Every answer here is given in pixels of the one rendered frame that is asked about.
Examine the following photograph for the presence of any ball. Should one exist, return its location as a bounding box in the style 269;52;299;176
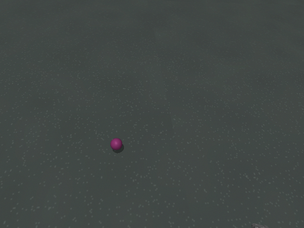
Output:
110;138;123;150

